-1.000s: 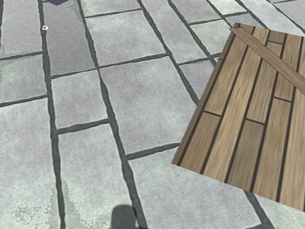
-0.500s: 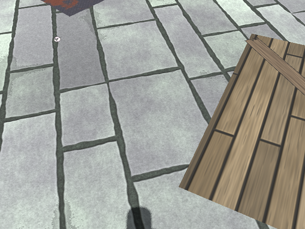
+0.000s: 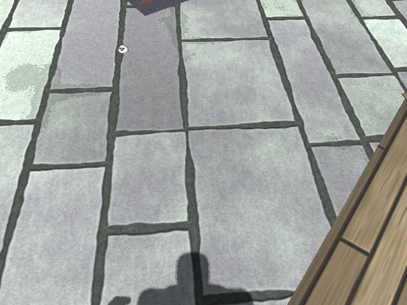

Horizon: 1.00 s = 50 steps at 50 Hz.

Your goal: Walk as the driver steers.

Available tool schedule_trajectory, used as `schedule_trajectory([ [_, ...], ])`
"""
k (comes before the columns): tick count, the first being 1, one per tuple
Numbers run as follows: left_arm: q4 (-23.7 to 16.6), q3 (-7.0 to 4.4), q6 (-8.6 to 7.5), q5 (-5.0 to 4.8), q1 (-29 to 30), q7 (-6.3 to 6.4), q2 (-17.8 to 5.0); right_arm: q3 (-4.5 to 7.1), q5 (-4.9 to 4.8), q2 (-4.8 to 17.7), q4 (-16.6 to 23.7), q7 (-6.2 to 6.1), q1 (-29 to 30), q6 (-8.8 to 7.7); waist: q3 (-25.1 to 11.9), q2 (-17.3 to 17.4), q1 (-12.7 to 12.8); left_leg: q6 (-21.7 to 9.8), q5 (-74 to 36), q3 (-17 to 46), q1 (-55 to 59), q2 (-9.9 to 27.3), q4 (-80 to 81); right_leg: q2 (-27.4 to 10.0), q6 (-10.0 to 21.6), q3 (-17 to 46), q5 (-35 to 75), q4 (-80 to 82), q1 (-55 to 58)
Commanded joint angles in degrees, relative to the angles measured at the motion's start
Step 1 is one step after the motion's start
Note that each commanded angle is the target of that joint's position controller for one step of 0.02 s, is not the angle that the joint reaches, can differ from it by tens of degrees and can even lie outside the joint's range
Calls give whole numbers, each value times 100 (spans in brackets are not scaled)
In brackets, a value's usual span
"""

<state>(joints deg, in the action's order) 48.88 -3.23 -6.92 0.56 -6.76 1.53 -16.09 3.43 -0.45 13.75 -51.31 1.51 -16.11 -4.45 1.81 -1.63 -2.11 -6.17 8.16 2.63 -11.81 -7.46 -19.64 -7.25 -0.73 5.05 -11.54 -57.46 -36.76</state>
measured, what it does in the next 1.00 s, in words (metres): walks ahead: right foot, then left foot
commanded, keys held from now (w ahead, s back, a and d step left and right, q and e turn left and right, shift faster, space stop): w+q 0.20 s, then w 0.70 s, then w+e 0.10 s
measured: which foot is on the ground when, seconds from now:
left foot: down 0.00-0.28, up 0.30-0.74, down 0.76-1.00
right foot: up 0.00-0.24, down 0.26-0.78, up 0.80-1.00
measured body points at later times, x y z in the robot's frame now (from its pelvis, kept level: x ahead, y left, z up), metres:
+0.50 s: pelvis +0.30 -0.04 +0.00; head +0.32 -0.05 +0.45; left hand +0.27 +0.23 -0.12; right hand +0.48 -0.28 -0.11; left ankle +0.32 +0.12 -0.68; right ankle +0.31 -0.14 -0.74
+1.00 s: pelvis +0.55 +0.08 +0.00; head +0.57 +0.10 +0.45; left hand +0.61 +0.38 -0.12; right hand +0.67 -0.17 -0.11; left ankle +0.53 +0.16 -0.74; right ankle +0.66 -0.07 -0.66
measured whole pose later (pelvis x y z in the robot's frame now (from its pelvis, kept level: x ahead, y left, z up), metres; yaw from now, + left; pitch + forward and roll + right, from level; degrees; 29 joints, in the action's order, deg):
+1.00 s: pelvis +0.55 +0.08 +0.00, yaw +12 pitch +1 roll +1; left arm 48.6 -3.4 -3.9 -0.9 -11.8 0.1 -17.2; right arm 3.3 0.6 14.8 -48.1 1.5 -17.6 -5.2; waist 0.2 -2.8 -1.5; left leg -3.6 9.3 -3.7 -9.1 -3.4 -16.9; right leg -7.0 0.2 2.4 -10.8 -58.7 -37.4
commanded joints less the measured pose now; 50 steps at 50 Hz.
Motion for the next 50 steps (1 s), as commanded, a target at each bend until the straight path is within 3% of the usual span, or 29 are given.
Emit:
schedule_trajectory([
  [1, -391, -100, 34, 48, 155, 39, -329, 218, -29, 990, 461, -159, 114, -90, 34, 427, 121, -857, -513, 1180, -683, 1251, 978, 211, -181, -180, 1112, 1283, 318],
  [4, -623, -40, -22, -26, 803, -46, -218, 237, -78, 1024, 420, -215, -202, -32, 2, 572, -145, -638, -261, 1201, -576, 1174, 841, 519, -180, -250, 1861, 2431, 685],
  [8, -865, -69, -99, -97, 1160, -169, -447, 235, -126, 956, 348, -261, -509, 52, -89, 600, -221, -564, -135, 1790, 251, 1441, 247, 633, -119, -21, 1598, 3036, 730],
  [10, -897, -111, -169, -119, 1047, -216, -603, 267, -91, 1018, 405, -299, -475, 100, -152, 736, -81, -511, -410, 2106, 560, 1581, -138, 667, -6, 4, 1032, 3179, 979],
  [11, -817, -137, -203, -121, 711, -221, -667, 261, -67, 994, 436, -306, -428, 120, -261, 841, 97, -455, -735, 2107, 644, 1578, -371, 679, 108, -109, 908, 3298, 1353],
  [12, -652, -216, -236, -64, 86, -198, -823, 203, -38, 832, 480, -292, -410, 118, -644, 816, 374, -315, -1256, 1930, 579, 1318, -967, 627, 320, -166, 941, 3437, 2267],
  [13, -535, -289, -252, 35, -825, -166, -1093, 85, 36, 553, 570, -250, -399, 91, -1447, 465, 767, -133, -933, 1520, -10, 1005, -2367, -152, 718, 509, 777, 3201, 3746],
  [14, -276, -448, -155, 76, -1648, -165, -1551, -17, -127, 208, 588, -215, -1253, 15, -2270, -1228, 592, 344, 954, 724, -2107, 135, -4294, -1339, 1687, 2914, -342, 3447, 5925],
  [15, -220, -353, -114, -65, -1694, -228, -1107, 2, -188, 557, 511, -222, -1362, -18, -2092, -1437, 623, 363, 2465, 852, -2984, 355, -5120, -1623, 1716, 4022, -1364, 3989, 5955],
  [16, -319, -236, -94, -115, -1331, -232, -681, 106, -205, 985, 562, -220, -802, -18, -1220, -722, 698, 340, 2018, 934, -3305, 613, -5446, -1401, 1452, 3296, -1623, 4078, 5215],
  [17, -408, -183, -53, -77, -933, -234, -584, 108, -145, 978, 669, -234, -342, -14, -688, -201, 612, 354, 1585, 688, -3198, 829, -5371, -1161, 1295, 2532, -1038, 4188, 4402],
  [18, -403, -142, -26, -43, -697, -250, -484, 113, -40, 884, 763, -233, -20, -33, -257, 18, 515, 351, 1287, 598, -3101, 975, -5013, -907, 1254, 2002, -384, 4385, 3719],
  [19, -381, -108, -35, 13, -601, -252, -432, 123, -27, 799, 808, -211, -24, -30, -193, -223, 334, 343, 1092, 554, -2858, 1164, -4754, -789, 1248, 1678, 95, 4490, 3354],
  [22, -245, -109, -58, -53, -704, -274, -447, 60, -24, 505, 828, -173, -47, 12, -197, -329, 220, 422, 859, 226, -2621, 1332, -4132, -532, 1322, 970, 922, 4798, 3006],
  [24, -152, -166, -50, -86, -856, -244, -660, 6, 27, 426, 996, -165, 334, 1, -128, -237, 284, 520, 439, 116, -2778, 1415, -3469, -579, 1405, 727, 1388, 4944, 3005],
  [28, -1, -179, 42, -153, -1142, -193, -782, -73, 5, 318, 1205, -100, 1100, -52, -40, -230, 502, 559, -781, -142, -2376, 1268, -1979, -311, 1193, 67, 1569, 5008, 2938],
  [31, 177, -173, 106, -196, -1531, -188, -837, -78, -57, 368, 1382, -36, 1619, -70, 68, -268, 669, 535, -1060, -236, -2185, 1120, -1441, -440, 1144, 29, 1459, 4924, 3169],
  [34, 288, -187, 200, -217, -1649, -164, -910, -44, -79, 506, 1553, 40, 1878, -100, 138, -334, 593, 345, -629, -210, -2167, 1050, -1089, -716, 1026, 111, 1721, 4658, 3702],
  [36, 292, -210, 268, -216, -1537, -137, -1022, 50, -56, 702, 1480, 55, 1466, -123, -129, -391, 248, 167, -379, -379, -1378, 849, -837, -697, 878, -20, 2860, 4058, 3843],
  [37, 279, -181, 295, -206, -1504, -126, -966, 174, -32, 915, 1253, 25, 740, -117, -571, -314, -119, 13, -438, -510, -319, 702, -709, -462, 747, -245, 3589, 3215, 3666],
  [38, 157, -101, 288, -124, -1434, -110, -810, 308, 10, 1246, 1010, -33, -282, -103, -1278, -90, -547, -265, -594, 13, 1281, 1223, -937, -193, 545, -468, 3003, 1864, 2787],
  [39, 3, 107, 181, -65, -2007, -141, -179, 452, 100, 1854, 895, -67, -946, -47, -2146, 1258, -466, -1131, 58, 2469, 3545, 2726, -746, 676, 131, -797, 513, -458, 433],
  [40, 102, 84, 46, -118, -1999, -176, -324, 345, 13, 1485, 833, -48, -1091, -12, -2508, 1550, -494, -1362, 665, 3906, 3623, 3066, 54, 852, 156, -17, -2155, -1353, -353],
  [41, -49, -62, -15, -281, -1520, -208, -811, 231, -13, 1190, 869, -40, -662, -18, -1537, 1155, -419, -1069, 924, 3158, 2881, 2844, 174, 503, 243, 58, -1881, -1715, -871],
  [42, -140, -62, -24, -294, -1145, -198, -808, 171, -13, 1015, 947, -37, -228, -22, -965, 835, -263, -880, 657, 2391, 2019, 2592, 306, 230, 281, -109, -1336, -1508, -826],
  [43, -149, -81, 21, -180, -902, -158, -730, 101, 28, 791, 970, 3, 146, -32, -472, 453, -92, -703, 223, 1789, 1184, 2262, 553, 62, 278, -200, -928, -1142, -591],
  [44, -150, -98, 87, -146, -1075, -145, -637, 87, 81, 748, 989, 14, 346, -70, -400, 790, 160, -712, -109, 1498, 673, 2181, 738, -96, 240, -137, -630, -869, -213],
  [46, -59, -67, 230, -140, -1285, -150, -411, 103, 69, 698, 927, 38, 445, -149, -331, 773, 340, -761, -477, 1039, 167, 2038, 1052, -155, 147, -153, -345, -662, 186],
  [50, -240, -77, 322, -140, -735, -142, -340, 168, 125, 860, 648, -60, 163, -232, -81, 466, 263, -700, -1122, 292, 240, 2028, 1283, -134, 48, 11, 732, 192, -341],
])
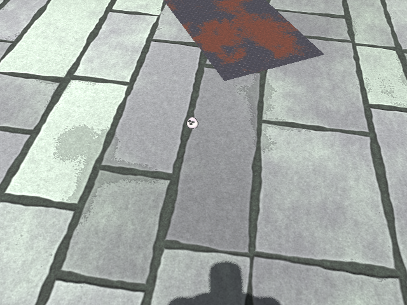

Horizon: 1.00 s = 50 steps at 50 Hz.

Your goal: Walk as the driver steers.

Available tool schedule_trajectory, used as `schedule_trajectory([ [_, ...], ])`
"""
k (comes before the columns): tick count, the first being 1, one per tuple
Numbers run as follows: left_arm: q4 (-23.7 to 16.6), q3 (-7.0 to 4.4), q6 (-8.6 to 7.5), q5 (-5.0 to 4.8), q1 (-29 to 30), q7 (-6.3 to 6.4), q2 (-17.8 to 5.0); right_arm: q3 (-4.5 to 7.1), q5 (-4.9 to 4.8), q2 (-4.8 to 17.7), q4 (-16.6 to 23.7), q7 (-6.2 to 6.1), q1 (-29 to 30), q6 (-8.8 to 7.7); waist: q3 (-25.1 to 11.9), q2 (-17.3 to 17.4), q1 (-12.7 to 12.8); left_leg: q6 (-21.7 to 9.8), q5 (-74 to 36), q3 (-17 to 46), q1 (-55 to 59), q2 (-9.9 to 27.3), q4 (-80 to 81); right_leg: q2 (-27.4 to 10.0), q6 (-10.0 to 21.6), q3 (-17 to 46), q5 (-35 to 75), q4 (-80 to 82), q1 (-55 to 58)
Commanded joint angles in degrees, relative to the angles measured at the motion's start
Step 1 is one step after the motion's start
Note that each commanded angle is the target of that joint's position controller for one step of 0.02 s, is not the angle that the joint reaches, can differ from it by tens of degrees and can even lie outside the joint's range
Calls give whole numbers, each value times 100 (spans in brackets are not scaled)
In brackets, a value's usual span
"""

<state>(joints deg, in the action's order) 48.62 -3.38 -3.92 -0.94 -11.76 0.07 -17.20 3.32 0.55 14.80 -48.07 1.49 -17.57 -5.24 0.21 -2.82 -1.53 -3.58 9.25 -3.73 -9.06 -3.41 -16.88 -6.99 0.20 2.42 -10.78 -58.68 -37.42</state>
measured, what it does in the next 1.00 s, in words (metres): walks ahead, turning right: right foot, then left foot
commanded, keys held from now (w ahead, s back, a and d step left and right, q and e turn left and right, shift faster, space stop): w+e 0.64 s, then w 0.36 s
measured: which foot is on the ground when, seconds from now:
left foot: down 0.00-0.32, up 0.34-0.76, down 0.78-1.00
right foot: up 0.00-0.28, down 0.30-0.80, up 0.82-1.00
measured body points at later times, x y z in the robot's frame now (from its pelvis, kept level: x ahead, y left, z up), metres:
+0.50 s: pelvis +0.28 -0.08 -0.01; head +0.31 -0.09 +0.44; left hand +0.46 +0.16 -0.12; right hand +0.35 -0.38 -0.11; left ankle +0.32 +0.09 -0.67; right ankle +0.29 -0.15 -0.75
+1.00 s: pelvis +0.56 -0.10 +0.00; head +0.59 -0.10 +0.45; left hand +0.80 +0.08 -0.11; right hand +0.50 -0.38 -0.12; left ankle +0.61 -0.02 -0.75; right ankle +0.52 -0.25 -0.67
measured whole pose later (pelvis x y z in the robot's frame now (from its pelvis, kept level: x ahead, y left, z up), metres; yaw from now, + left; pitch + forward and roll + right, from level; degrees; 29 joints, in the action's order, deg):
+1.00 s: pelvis +0.56 -0.10 +0.00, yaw -26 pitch +2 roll +1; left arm 40.1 -3.4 -3.0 -0.6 -14.2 0.0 -16.6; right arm 2.9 0.2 14.5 -46.1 1.3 -18.2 -5.6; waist 0.2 -2.6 -2.2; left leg -2.3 10.3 -1.1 -12.6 -2.7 -21.3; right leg -3.2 1.0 2.6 -17.1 -60.1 -32.6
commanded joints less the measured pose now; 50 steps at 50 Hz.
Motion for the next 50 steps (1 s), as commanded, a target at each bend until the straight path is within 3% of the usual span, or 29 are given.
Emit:
schedule_trajectory([
  [1, -252, -58, 8, 7, -107, -17, -206, 179, 24, 768, 278, -84, 264, -149, 102, 564, 163, -883, -1286, 718, 20, 1571, 1024, -99, -31, 300, 1008, 647, -276],
  [5, -514, 5, -36, -3, 622, -130, -83, 187, -10, 891, 124, -161, 81, -137, 307, 508, -113, -666, -1221, 137, 222, 1537, 1157, 126, 68, 33, 1908, 1834, -70],
  [10, -976, 47, -35, -12, 1291, -313, -65, 222, -84, 962, -139, -206, -310, 48, 492, 452, -324, -545, -1918, -135, 1453, 1886, 684, 259, 282, -215, 1240, 2422, -546],
  [13, -1129, -51, -19, -11, 1037, -404, -262, 278, -105, 1173, -77, -289, -161, 197, 116, 743, -37, -340, -4467, -398, 1761, 1912, -328, 682, 545, -734, 314, 2445, 197],
  [14, -1051, -156, -3, -14, 515, -401, -442, 291, -93, 1233, -44, -329, -119, 256, -230, 834, 262, -248, -5317, -512, 1689, 1846, -1119, 919, 677, -886, 132, 2456, 928],
  [15, -851, -331, 6, -31, -378, -350, -747, 269, -102, 1215, 10, -369, -52, 290, -704, 717, 739, -58, -5224, -677, 1162, 1626, -2320, 1101, 897, -826, 481, 2817, 2270],
  [16, -713, -513, 66, -12, -1281, -219, -1303, 177, 5, 1041, 181, -388, -150, 219, -1386, -37, 1028, 172, -3218, -718, -371, 1342, -4180, 92, 1333, 746, 746, 2827, 4169],
  [17, -836, -536, 48, -85, -1070, -205, -1576, -77, 64, 269, 378, -252, -599, 15, -2022, -1313, 469, 543, 2051, -43, -2861, -41, -6257, -1255, 2521, 4064, -79, 3610, 6039],
  [18, -845, -392, 48, -31, -1240, -196, -1100, 50, -115, 845, 430, -129, -81, -237, -2216, -581, 850, 361, 2147, 1070, -3509, 251, -6575, -1211, 2318, 4209, -431, 4026, 6176],
  [19, -858, -325, 26, 16, -1064, -172, -838, 76, -300, 964, 626, -79, 444, -345, -1444, -314, 862, 231, 1746, 997, -3775, 501, -6379, -988, 2037, 3276, -138, 4035, 5574],
  [20, -910, -293, 1, 18, -702, -176, -756, 50, -236, 852, 674, -104, 592, -381, -822, 324, 571, 210, 1357, 934, -3610, 744, -5752, -732, 1852, 2618, 462, 4123, 4596],
  [21, -1007, -241, -6, 42, -373, -156, -583, 102, -83, 897, 648, -154, 632, -344, -548, 430, 373, 265, 1163, 888, -3266, 914, -5259, -576, 1771, 2210, 986, 4242, 3882],
  [22, -1106, -226, -5, 103, -195, -135, -575, 126, -35, 892, 668, -156, 533, -275, -397, 227, 186, 339, 1103, 905, -2885, 975, -5090, -476, 1828, 2076, 1411, 4363, 3308],
  [25, -1164, -261, -19, 48, -127, -69, -661, 113, 23, 702, 719, -177, 458, -97, -233, 188, 8, 605, 811, 740, -2592, 977, -4237, -217, 1795, 1562, 1771, 4604, 2521],
  [27, -1139, -315, -9, 16, -271, -2, -822, 57, 49, 569, 875, -191, 882, -60, -104, 104, 128, 741, 80, 656, -2550, 879, -3388, -40, 1658, 1283, 1754, 4639, 2238],
  [30, -1078, -335, 50, -28, -505, 54, -853, -3, 13, 447, 1035, -147, 1523, -100, -71, -76, 405, 756, -1160, 598, -2068, 566, -2048, 257, 1339, 1067, 1143, 4510, 2034],
  [33, -964, -329, 94, -60, -799, 65, -818, 28, -85, 573, 1163, -80, 1846, -153, -96, -221, 541, 699, -1407, 699, -1873, 426, -1480, 97, 1222, 1397, 663, 4272, 2348],
  [35, -904, -302, 102, -46, -917, 76, -719, 78, -85, 718, 1175, -25, 1822, -206, -123, -290, 521, 557, -1203, 782, -1813, 463, -1238, -112, 1144, 1688, 479, 3979, 2771],
  [37, -882, -300, 119, -7, -877, 74, -712, 129, -76, 800, 1143, -5, 1577, -258, -109, -437, 348, 349, -775, 684, -1507, 452, -1079, -220, 1037, 1863, 698, 3662, 2992],
  [38, -896, -268, 128, 10, -844, 65, -623, 187, -46, 875, 1041, -25, 1200, -277, -238, -440, 143, 199, -673, 557, -974, 384, -884, -54, 931, 1800, 1122, 3303, 2998],
  [39, -949, -178, 112, 45, -822, 45, -397, 265, 33, 1073, 960, -57, 594, -307, -750, -269, -149, -80, -688, 884, 49, 785, -978, 239, 745, 1528, 1285, 2353, 2761],
  [40, -1037, -72, 64, 22, -1335, 48, -100, 386, 123, 1556, 864, -83, -159, -305, -1597, 788, -190, -810, -376, 2553, 2052, 1911, -995, 897, 362, 888, 158, 509, 1264],
  [41, -1017, -32, 14, -83, -1689, 63, -124, 448, -20, 1580, 558, -17, -713, -214, -1906, 2192, -218, -1403, 1239, 4709, 2795, 2649, -203, 1219, 127, 579, -2217, -948, -139],
  [42, -1006, -135, -3, -132, -1288, 57, -621, 309, -134, 1133, 626, -2, -535, -195, -1171, 1427, -339, -1213, 2242, 4649, 2351, 2526, 44, 934, 146, 868, -2047, -1486, -755],
  [43, -1115, -153, 3, -100, -712, 51, -711, 237, -103, 925, 684, -19, -231, -145, -587, 926, -349, -995, 2057, 3835, 1704, 2314, 70, 701, 160, 682, -1589, -1568, -868],
  [44, -1212, -140, -7, -9, -370, 41, -650, 180, -40, 813, 707, -21, 48, -108, -179, 649, -238, -919, 1450, 3223, 1015, 2058, 206, 513, 169, 493, -1229, -1263, -763],
  [45, -1239, -156, -11, 48, -287, 27, -583, 131, -1, 697, 707, -26, 228, -104, -32, 696, -87, -892, 928, 2849, 591, 1883, 330, 307, 169, 446, -939, -898, -565],
  [47, -1184, -133, 11, 27, -444, -4, -389, 98, -3, 625, 672, -27, 313, -115, -29, 891, 85, -862, 247, 2309, 160, 1621, 550, 166, 131, 300, -712, -469, -117],
  [50, -1287, -65, 16, 66, -154, -1, -202, 158, -72, 858, 541, -56, 179, -137, 16, 788, 65, -997, -603, 1801, 86, 1615, 778, 82, 11, 131, -258, 320, -192],
])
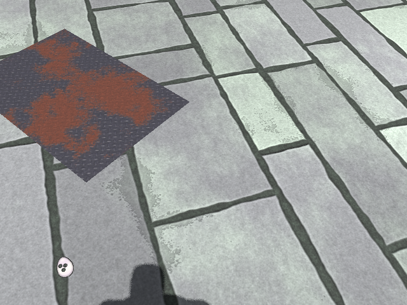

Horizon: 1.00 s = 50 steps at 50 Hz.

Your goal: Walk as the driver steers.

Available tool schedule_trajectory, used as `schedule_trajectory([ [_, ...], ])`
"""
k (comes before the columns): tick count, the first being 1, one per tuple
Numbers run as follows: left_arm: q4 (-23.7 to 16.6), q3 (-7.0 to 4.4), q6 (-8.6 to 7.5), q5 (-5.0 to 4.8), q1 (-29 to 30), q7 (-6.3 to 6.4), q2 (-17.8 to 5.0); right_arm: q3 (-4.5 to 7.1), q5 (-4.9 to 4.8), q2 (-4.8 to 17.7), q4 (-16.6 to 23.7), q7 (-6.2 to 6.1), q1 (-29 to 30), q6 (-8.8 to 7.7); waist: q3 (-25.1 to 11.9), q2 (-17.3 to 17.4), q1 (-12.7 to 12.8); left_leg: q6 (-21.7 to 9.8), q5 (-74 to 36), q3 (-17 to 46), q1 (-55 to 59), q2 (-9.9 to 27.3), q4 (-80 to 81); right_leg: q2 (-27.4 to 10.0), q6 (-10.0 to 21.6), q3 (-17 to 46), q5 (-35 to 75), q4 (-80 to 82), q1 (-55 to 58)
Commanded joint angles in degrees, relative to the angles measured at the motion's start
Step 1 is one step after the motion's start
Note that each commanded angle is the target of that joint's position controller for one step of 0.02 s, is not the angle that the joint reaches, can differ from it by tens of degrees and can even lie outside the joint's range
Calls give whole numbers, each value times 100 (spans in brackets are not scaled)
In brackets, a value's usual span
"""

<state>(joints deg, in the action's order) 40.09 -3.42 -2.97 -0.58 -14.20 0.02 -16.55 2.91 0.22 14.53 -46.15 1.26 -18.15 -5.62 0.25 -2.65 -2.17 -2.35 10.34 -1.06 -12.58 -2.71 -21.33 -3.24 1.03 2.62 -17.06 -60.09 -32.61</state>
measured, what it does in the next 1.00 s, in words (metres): walks ahead: right foot, then left foot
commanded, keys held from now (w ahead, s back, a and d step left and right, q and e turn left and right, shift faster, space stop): no key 1.00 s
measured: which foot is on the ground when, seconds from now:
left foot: down 0.00-0.26, up 0.28-0.52, down 0.54-1.00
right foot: up 0.00-0.22, down 0.24-1.00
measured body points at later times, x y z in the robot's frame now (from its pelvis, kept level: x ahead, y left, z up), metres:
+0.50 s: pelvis +0.17 -0.04 -0.01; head +0.19 -0.04 +0.44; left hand +0.32 +0.21 -0.12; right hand +0.26 -0.31 -0.14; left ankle +0.18 +0.11 -0.73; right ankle +0.25 -0.14 -0.74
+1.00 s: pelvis +0.22 -0.01 -0.01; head +0.23 -0.01 +0.44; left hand +0.31 +0.25 -0.15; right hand +0.28 -0.26 -0.15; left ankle +0.19 +0.11 -0.74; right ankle +0.25 -0.14 -0.74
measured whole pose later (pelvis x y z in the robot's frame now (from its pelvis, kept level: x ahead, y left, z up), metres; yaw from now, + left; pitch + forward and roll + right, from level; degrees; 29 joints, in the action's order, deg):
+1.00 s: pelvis +0.22 -0.01 -0.01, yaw +0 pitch -1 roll +0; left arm 55.8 -2.9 0.7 0.0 -9.1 1.8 -13.1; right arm 1.2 0.2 12.4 -56.3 -1.5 -12.5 -0.7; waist 2.1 0.1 -0.3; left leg 0.4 19.1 0.0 -9.4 0.8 -29.8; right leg -0.4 -0.8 0.5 -13.3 -29.4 -14.8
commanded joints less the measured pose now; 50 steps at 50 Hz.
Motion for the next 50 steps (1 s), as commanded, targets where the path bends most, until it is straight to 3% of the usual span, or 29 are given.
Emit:
schedule_trajectory([
  [1, -467, -37, -92, 50, 257, 4, -214, 206, -34, 927, 313, -50, 244, -80, 69, 694, 105, -1091, -1356, 1308, 410, 1502, 1204, -276, -114, 58, 628, 865, -607],
  [4, -497, 25, -146, 71, 621, -33, -50, 207, -53, 1006, 164, -98, 135, 19, -33, 721, -2, -856, -3018, 547, 316, 1225, 935, -43, -178, -200, 1523, 1998, 62],
  [8, -598, -14, -164, 40, 1048, -123, -139, 182, -110, 1019, -68, -131, -180, 145, -151, 819, -137, -694, -3024, 513, 699, 1295, 531, 209, -69, -186, 2052, 2778, 486],
  [10, -597, -77, -181, 78, 942, -156, -285, 198, -136, 1081, -93, -151, -56, 197, -236, 851, 38, -566, -2929, 641, 856, 1365, 132, 264, 91, -133, 1902, 3135, 819],
  [11, -477, -123, -192, 121, 611, -148, -356, 195, -154, 1077, -82, -164, 73, 215, -373, 790, 251, -452, -2986, 597, 826, 1253, -243, 351, 195, -208, 2166, 3461, 1333],
  [12, -358, -196, -202, 175, 246, -108, -569, 156, -116, 960, -93, -166, -17, 201, -616, 602, 377, -264, -2895, 474, 658, 979, -826, 246, 352, -172, 3047, 3679, 2078],
  [13, -345, -267, -196, 288, -229, -48, -989, 43, 53, 677, 31, -160, -199, 142, -1326, -89, 408, 30, -1410, 262, -202, 619, -2011, -741, 773, 698, 5553, 3114, 3545],
  [14, -318, -170, -117, 316, -310, -27, -793, -145, 54, 223, -122, -119, -1021, 135, -2128, -1167, 244, 398, 2208, 283, -1350, 203, -3540, -1990, 1826, 2024, 6491, 3018, 4779],
  [15, -242, -82, -31, 179, -422, -65, -421, -51, -33, 662, -240, -95, -927, 204, -2275, -868, 397, 488, 3085, 666, -1516, 335, -3994, -1879, 1860, 2286, 5509, 3228, 4513],
  [16, -227, -43, 10, 104, -123, -89, -358, 23, -99, 875, -142, -104, -507, 285, -1657, -557, 390, 555, 2940, 649, -1822, 475, -4209, -1600, 1627, 1976, 4588, 3439, 4006],
  [17, -229, -19, 31, 100, 226, -92, -329, 28, -93, 817, -108, -158, -205, 383, -1245, -246, 306, 601, 2676, 578, -1897, 601, -4091, -1420, 1439, 1772, 3807, 3653, 3419],
  [18, -245, -2, 50, 110, 583, -99, -325, 42, -46, 779, -85, -214, -61, 498, -888, -172, 173, 650, 2464, 564, -1704, 715, -3718, -1289, 1304, 1569, 3102, 3905, 2697],
  [19, -240, -28, 74, 165, 839, -92, -405, 42, -30, 723, -89, -258, -67, 596, -702, -346, 20, 680, 2186, 518, -1252, 771, -3268, -1115, 1175, 1354, 2566, 4132, 2040],
  [22, -166, -54, 126, 240, 1094, -50, -407, -3, 17, 489, -277, -325, -273, 691, -734, -567, -98, 649, 1267, 246, -191, 599, -2261, -786, 1111, 835, 1746, 4395, 1278],
  [24, -70, -28, 151, 176, 1156, -17, -334, -5, 43, 434, -355, -305, -253, 695, -736, -495, -143, 532, 342, 137, 326, 532, -1508, -669, 982, 671, 743, 4392, 1078],
  [26, 101, 36, 172, 146, 981, -10, -157, -2, 167, 464, -317, -278, -73, 693, -509, -348, -124, 348, -130, 156, 700, 535, -879, -415, 567, 577, -821, 4413, 758],
  [27, 212, 62, 177, 172, 827, -11, -102, 7, 203, 610, -201, -292, 92, 686, -220, -166, -40, 202, -18, 463, 589, 801, -504, -250, 292, 522, -1352, 4324, 639],
  [28, 232, 26, 177, 177, 632, -14, -177, 92, 122, 992, -160, -333, 293, 689, 91, 393, 228, 27, 822, 557, 14, 943, -387, 46, 87, 278, -1217, 4182, 790],
  [29, 261, 19, 185, 175, 712, 25, -197, 98, 81, 886, -226, -327, 409, 657, 229, 748, 205, -28, 1760, 581, -730, 841, -143, 220, -31, 31, -696, 3888, 1363],
  [31, 348, 2, 195, 146, 688, 91, -175, 8, 122, 568, -263, -320, 585, 539, 238, 922, 274, 144, 1664, 576, -1047, 795, 74, 195, 19, -11, -36, 3572, 1885],
  [36, 653, -18, 196, 132, 515, 103, -151, -8, 30, 564, -447, -296, 411, 378, -36, 561, 202, 215, 407, 457, -499, 706, -233, 160, 85, -25, 1102, 3390, 2081],
  [42, 1012, -41, 240, 80, 470, 133, -181, -24, 3, 521, -649, -305, 346, 417, -168, 298, 165, 180, -366, 345, -206, 617, -370, 131, 55, -47, 1805, 3276, 2298],
  [50, 1447, -54, 337, 56, 496, 215, -236, -37, -5, 438, -907, -297, 358, 458, -86, 274, 191, 168, -649, 261, -87, 542, -285, 110, 21, -53, 1937, 3302, 2447],
])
